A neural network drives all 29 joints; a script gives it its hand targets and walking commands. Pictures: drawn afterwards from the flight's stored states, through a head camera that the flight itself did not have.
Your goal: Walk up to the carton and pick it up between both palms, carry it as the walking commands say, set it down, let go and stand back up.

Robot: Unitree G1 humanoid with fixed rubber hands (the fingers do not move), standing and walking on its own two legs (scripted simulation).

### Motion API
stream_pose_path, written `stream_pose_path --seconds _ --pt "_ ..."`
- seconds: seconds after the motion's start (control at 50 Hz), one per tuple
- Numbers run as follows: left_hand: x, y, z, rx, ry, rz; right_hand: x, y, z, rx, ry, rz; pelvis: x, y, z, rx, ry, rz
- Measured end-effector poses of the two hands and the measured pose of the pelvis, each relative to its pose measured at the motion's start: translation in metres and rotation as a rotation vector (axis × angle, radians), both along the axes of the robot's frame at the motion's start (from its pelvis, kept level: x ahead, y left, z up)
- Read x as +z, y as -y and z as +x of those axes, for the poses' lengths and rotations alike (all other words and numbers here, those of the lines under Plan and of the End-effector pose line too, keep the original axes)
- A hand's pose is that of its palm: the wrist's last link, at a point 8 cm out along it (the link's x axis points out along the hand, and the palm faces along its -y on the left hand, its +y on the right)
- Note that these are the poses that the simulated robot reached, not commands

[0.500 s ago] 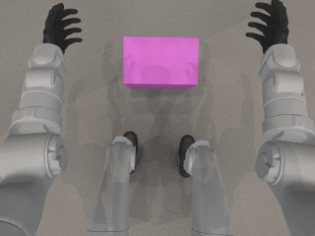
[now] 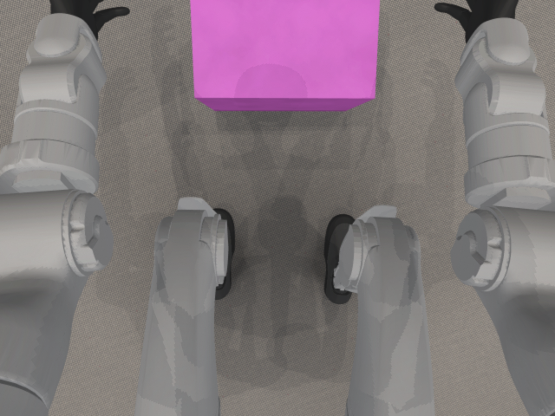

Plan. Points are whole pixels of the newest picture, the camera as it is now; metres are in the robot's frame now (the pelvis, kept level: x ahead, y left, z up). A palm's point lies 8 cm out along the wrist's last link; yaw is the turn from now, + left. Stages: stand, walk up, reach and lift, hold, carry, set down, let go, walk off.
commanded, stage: reach and lift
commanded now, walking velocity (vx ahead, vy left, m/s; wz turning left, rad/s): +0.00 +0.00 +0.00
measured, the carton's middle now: (282, 56) +0.55 +0.02 -0.37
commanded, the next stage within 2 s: none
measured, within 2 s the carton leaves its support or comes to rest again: neither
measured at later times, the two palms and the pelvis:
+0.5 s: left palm (140, 66) +0.50 +0.24 -0.28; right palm (420, 62) +0.53 -0.19 -0.27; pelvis -0.01 -0.01 -0.08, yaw +0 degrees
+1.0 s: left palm (137, 63) +0.51 +0.25 -0.30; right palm (422, 61) +0.54 -0.19 -0.28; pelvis -0.02 -0.01 -0.10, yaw +0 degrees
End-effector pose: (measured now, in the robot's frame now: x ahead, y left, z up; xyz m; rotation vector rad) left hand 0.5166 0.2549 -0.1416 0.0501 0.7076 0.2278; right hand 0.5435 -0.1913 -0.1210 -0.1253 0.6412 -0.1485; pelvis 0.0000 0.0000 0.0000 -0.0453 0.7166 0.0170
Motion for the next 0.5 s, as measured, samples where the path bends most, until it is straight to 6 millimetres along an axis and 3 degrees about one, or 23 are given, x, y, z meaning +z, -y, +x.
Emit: stream_pose_path --seconds 0.24,0.4,0.5 --pt "-0.069 0.006 -0.015 0.017 -0.041 0.002 -0.077 0.003 -0.021 0.004 -0.056 0.006 -0.043 0.002 -0.008 -0.004 0.063 0.009" --pt "-0.111 0.016 -0.011 0.024 -0.061 -0.012 -0.110 -0.004 -0.005 0.038 -0.035 0.018 -0.069 0.007 -0.014 -0.008 0.112 0.020" --pt "-0.143 0.016 -0.017 0.030 -0.099 -0.008 -0.146 -0.005 -0.011 0.045 -0.099 0.015 -0.082 0.008 -0.013 -0.008 0.124 0.021"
